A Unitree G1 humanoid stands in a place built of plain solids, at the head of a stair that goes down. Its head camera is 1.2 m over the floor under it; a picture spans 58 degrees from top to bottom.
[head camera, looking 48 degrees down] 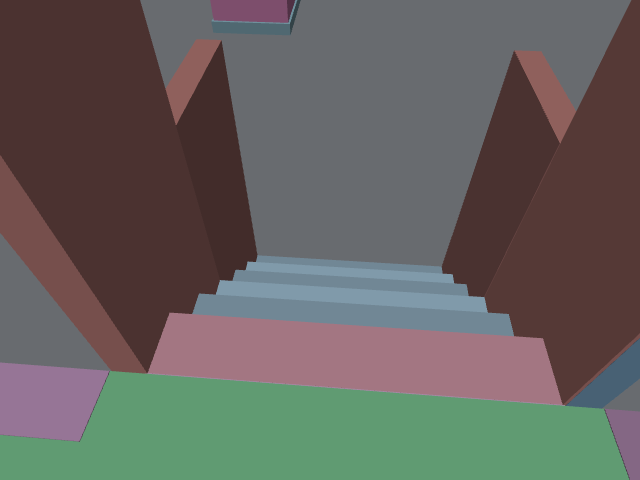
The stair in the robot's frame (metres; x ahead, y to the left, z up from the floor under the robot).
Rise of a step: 0.19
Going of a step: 0.21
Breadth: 1.20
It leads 5 degrees to the right of straight ahead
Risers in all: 6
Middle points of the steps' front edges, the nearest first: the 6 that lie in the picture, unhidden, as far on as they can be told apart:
0.72 -0.10 0.00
0.93 -0.12 -0.19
1.14 -0.13 -0.38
1.35 -0.15 -0.57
1.56 -0.17 -0.77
1.77 -0.18 -0.96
